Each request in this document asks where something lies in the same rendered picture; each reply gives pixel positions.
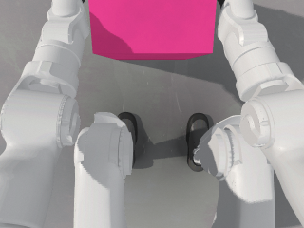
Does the carton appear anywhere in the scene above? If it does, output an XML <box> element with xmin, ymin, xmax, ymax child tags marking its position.
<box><xmin>88</xmin><ymin>0</ymin><xmax>217</xmax><ymax>60</ymax></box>

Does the right robot forearm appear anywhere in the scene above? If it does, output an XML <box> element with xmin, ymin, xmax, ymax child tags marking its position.
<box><xmin>216</xmin><ymin>0</ymin><xmax>304</xmax><ymax>102</ymax></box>

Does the left robot forearm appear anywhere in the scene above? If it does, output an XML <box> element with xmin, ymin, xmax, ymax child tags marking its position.
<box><xmin>0</xmin><ymin>0</ymin><xmax>90</xmax><ymax>140</ymax></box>

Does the robot right thigh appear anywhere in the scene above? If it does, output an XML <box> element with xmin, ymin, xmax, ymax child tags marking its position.
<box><xmin>206</xmin><ymin>124</ymin><xmax>276</xmax><ymax>228</ymax></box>

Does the left robot upper arm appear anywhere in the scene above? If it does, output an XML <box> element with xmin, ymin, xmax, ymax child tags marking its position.
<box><xmin>0</xmin><ymin>88</ymin><xmax>81</xmax><ymax>228</ymax></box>

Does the robot left shin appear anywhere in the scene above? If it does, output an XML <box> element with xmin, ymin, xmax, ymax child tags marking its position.
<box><xmin>73</xmin><ymin>112</ymin><xmax>129</xmax><ymax>167</ymax></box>

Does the right robot upper arm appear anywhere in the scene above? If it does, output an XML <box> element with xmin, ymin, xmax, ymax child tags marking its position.
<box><xmin>239</xmin><ymin>89</ymin><xmax>304</xmax><ymax>228</ymax></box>

